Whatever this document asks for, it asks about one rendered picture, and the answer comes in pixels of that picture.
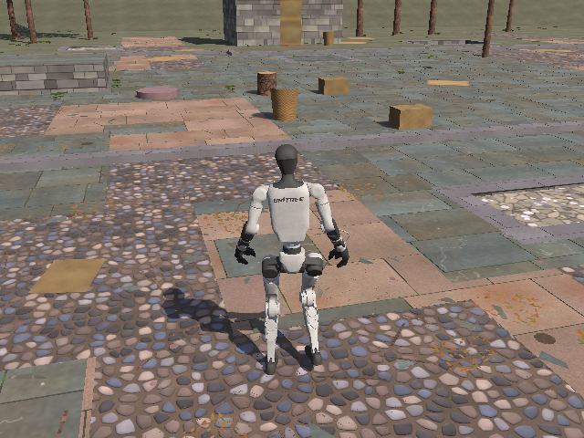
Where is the robot right upper arm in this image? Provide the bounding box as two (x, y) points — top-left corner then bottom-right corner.
(308, 182), (335, 233)

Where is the robot left upper arm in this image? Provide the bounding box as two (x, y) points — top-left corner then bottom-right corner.
(245, 185), (269, 235)

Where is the left robot forearm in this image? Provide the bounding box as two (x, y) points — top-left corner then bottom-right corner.
(237, 221), (254, 251)

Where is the robot right thigh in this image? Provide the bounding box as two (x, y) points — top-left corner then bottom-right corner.
(299, 253), (323, 307)

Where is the right robot forearm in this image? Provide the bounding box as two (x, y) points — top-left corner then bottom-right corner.
(327, 218), (346, 252)

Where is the robot torso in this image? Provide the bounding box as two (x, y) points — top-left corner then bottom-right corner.
(267, 179), (310, 274)

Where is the robot right hand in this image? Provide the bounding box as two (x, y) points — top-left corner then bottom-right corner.
(328, 247), (349, 268)

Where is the robot left hand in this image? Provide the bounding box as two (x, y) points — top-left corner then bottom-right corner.
(235, 241), (256, 265)

